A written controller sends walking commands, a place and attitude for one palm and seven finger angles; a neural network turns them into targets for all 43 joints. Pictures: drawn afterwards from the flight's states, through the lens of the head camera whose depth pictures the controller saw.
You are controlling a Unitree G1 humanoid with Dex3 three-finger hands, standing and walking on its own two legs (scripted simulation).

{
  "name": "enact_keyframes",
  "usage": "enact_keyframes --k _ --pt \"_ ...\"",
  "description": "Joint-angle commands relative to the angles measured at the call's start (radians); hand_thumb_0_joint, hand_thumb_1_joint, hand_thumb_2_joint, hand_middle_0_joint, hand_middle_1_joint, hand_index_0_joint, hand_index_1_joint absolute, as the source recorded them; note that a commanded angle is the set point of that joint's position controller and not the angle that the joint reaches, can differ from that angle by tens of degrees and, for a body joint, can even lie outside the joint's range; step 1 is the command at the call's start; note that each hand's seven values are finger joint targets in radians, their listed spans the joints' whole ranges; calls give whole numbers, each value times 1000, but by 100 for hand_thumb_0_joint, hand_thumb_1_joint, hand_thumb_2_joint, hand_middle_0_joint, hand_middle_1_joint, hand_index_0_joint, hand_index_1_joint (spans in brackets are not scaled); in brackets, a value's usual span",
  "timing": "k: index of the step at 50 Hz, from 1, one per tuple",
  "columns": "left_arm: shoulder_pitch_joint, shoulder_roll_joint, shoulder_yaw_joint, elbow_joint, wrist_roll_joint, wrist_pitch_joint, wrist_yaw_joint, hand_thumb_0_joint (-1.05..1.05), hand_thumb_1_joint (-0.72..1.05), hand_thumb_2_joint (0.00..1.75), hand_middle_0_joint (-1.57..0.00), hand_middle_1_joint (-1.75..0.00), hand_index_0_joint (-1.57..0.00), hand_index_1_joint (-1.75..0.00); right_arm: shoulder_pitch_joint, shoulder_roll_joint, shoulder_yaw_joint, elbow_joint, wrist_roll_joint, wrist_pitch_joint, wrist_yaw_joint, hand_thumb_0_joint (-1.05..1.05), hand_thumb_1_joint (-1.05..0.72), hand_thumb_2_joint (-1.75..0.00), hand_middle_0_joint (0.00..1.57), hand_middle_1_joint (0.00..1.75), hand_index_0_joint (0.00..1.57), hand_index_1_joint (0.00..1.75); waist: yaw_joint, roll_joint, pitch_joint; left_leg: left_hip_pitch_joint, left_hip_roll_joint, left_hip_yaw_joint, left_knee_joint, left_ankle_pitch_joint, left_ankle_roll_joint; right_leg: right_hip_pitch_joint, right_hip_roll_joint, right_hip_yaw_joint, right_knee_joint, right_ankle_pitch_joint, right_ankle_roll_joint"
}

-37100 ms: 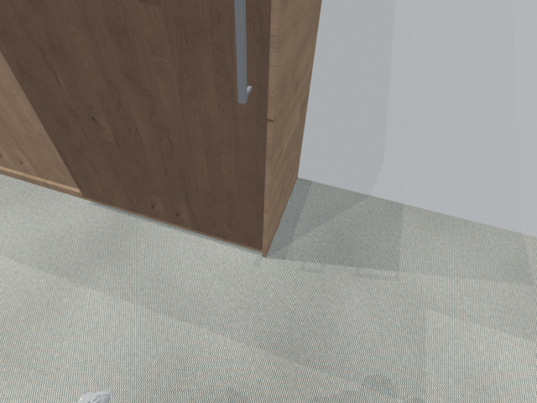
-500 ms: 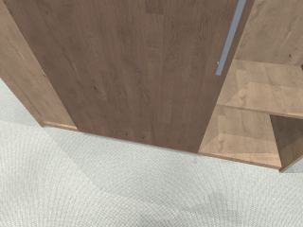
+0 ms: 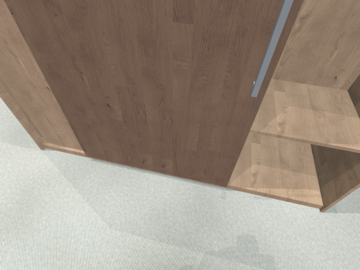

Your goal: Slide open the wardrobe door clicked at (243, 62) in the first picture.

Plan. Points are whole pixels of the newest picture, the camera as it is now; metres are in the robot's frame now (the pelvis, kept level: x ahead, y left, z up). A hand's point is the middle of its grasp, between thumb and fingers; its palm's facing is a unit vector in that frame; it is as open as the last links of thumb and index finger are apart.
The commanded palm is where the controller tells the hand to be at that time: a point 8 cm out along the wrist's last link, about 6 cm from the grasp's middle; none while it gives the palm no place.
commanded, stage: let the arm hang, fingers relaxed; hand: right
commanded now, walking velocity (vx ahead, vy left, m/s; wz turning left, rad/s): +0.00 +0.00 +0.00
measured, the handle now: (269, 47) +0.67 -0.20 +0.17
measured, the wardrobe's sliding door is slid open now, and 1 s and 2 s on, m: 0.56 0.56 0.56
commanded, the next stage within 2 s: look to check the result in 0.30 s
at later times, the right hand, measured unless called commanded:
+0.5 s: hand out of the picture +0.01 -0.18 -0.18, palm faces -0.02 +0.98 -0.18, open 7.3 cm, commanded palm none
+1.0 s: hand out of the picture +0.03 -0.19 -0.18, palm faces -0.02 +0.98 -0.19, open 7.3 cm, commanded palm none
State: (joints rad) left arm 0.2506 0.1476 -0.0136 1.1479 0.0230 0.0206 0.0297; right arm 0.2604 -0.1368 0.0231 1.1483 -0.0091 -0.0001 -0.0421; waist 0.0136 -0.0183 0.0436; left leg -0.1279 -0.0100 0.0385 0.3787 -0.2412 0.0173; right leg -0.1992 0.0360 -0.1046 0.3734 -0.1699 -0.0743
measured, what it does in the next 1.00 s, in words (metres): stands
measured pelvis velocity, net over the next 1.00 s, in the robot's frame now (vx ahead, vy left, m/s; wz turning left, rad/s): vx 0.03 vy -0.03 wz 0.01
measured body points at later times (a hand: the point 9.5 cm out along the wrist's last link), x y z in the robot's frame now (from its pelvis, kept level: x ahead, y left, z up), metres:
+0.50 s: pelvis +0.01 -0.01 +0.00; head +0.04 -0.02 +0.45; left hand +0.01 +0.21 -0.16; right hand +0.02 -0.23 -0.16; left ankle -0.02 +0.11 -0.74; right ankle +0.02 -0.07 -0.74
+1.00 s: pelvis +0.03 -0.03 +0.00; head +0.05 -0.03 +0.45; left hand +0.03 +0.20 -0.16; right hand +0.03 -0.25 -0.17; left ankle -0.02 +0.11 -0.74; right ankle +0.02 -0.07 -0.74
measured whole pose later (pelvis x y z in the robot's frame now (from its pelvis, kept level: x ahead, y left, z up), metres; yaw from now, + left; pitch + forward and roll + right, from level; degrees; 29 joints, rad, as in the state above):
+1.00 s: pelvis +0.03 -0.03 +0.00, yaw +1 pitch +0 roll +0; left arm 0.23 0.15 -0.01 1.15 0.02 -0.01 0.04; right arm 0.24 -0.16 0.01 1.15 -0.01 0.00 -0.05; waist 0.01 0.01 0.06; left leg -0.09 0.03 0.01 0.37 -0.27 -0.02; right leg -0.14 0.08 -0.13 0.34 -0.20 -0.11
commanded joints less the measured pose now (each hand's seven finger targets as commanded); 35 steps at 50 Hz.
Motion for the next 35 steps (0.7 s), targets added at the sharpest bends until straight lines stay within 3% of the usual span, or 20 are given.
enact_keyframes --k 1,4,15,19,20,35 --pt "57 101 24 -19 -2 -17 8 0 90 90 -20 -30 -20 -30 73 -101 -19 -15 -7 -7 -4 0 -90 -90 20 30 20 30 -2 34 32 -89 105 -109 -77 28 28 27 -155 167 -90 11 19" --pt "52 102 22 -20 -2 -20 9 0 90 90 -20 -30 -20 -30 70 -103 -21 -14 -7 -7 -3 0 -90 -90 20 30 20 30 -3 9 38 -86 105 -111 -73 44 26 32 -157 165 -96 27 17" --pt "44 115 25 -24 -6 -25 8 0 90 90 -20 -30 -20 -30 64 -115 -22 -20 -7 -12 -4 0 -90 -90 20 30 20 30 -1 33 -7 -61 110 -111 -75 106 21 91 -160 160 -71 133 16" --pt "41 116 24 -19 -4 -25 10 0 90 90 -20 -30 -20 -30 56 -111 -22 -17 -6 -7 -3 0 -90 -90 20 30 20 30 1 4 18 -69 108 -105 -73 77 18 82 -164 164 -92 109 17" --pt "45 118 24 -21 -6 -27 10 0 90 90 -20 -30 -20 -30 68 -117 -23 -17 -7 -8 -4 0 -90 -90 20 30 20 30 -3 16 -11 -56 109 -105 -73 96 17 98 -164 165 -80 139 14" --pt "50 119 24 -14 -8 -32 14 0 90 90 -20 -30 -20 -30 74 -113 -24 -8 -7 -5 -6 0 -90 -90 20 30 20 30 -2 24 -11 -46 112 -98 -64 109 12 126 -168 166 -80 205 11"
